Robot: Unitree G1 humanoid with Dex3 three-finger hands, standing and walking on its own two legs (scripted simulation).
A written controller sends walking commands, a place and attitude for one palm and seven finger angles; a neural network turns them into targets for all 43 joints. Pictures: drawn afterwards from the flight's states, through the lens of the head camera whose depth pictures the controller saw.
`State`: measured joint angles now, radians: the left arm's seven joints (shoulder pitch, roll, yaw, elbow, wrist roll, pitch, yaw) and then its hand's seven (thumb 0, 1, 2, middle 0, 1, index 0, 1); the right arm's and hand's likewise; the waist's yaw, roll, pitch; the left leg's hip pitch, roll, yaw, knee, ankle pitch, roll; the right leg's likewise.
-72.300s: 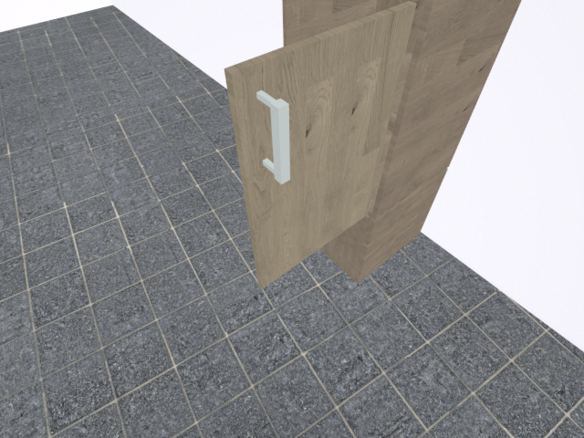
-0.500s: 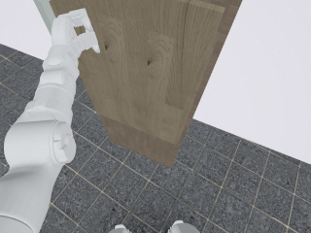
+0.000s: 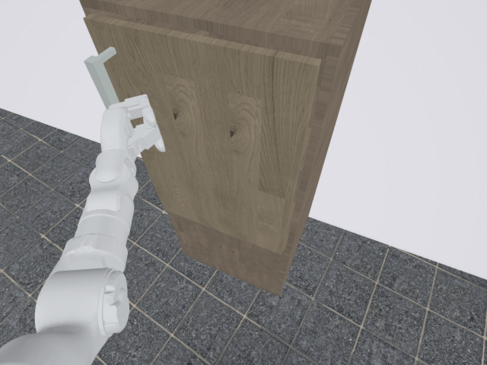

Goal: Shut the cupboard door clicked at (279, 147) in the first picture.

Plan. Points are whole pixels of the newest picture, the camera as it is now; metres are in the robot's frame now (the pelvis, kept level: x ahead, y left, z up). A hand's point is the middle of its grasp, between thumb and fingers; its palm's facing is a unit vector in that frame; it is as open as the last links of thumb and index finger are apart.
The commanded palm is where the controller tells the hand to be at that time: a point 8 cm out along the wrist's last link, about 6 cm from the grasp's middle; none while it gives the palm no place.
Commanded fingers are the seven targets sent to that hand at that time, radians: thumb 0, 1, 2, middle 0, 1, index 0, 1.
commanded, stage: pull the fist back off the door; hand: left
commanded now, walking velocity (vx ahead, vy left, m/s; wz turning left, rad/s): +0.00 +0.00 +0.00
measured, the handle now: (115, 91) +0.58 +0.22 +0.15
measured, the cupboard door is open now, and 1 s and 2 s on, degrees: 1 1 1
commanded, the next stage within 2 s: draw the hand back to the body in 0.22 s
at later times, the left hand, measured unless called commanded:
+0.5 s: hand (140, 146) +0.41 +0.14 +0.16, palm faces +0.06 -1.00 +0.00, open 3.1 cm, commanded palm +0.36 +0.19 +0.16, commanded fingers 0.00 0.90 0.90 -1.30 -1.50 -1.30 -1.50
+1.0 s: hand (71, 223) +0.28 +0.21 +0.16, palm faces +0.22 -0.96 -0.20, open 3.1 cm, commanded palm +0.25 +0.25 +0.17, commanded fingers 0.00 0.90 0.90 -0.92 -1.08 -0.92 -1.08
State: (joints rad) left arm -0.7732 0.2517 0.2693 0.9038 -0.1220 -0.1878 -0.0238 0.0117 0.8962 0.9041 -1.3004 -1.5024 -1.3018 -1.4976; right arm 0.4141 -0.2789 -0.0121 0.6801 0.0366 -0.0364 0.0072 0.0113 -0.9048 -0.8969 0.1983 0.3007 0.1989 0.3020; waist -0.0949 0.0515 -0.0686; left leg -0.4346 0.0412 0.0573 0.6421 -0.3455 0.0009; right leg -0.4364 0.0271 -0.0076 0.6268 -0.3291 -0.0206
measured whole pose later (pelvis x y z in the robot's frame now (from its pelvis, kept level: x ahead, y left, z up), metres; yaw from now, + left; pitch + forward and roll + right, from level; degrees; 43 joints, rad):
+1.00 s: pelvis +0.00 +0.01 +0.01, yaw +2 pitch -2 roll +0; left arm 0.02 0.26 0.13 -0.03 -0.11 -0.02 0.02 0.01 0.89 0.90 -1.16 -1.34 -1.16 -1.34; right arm 0.15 -0.24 0.04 0.58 0.04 -0.06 -0.06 0.01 -0.90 -0.90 0.20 0.30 0.20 0.30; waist 0.02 0.06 -0.03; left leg -0.16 0.01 0.04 0.47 -0.28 0.01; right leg -0.15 0.00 -0.03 0.47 -0.28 0.00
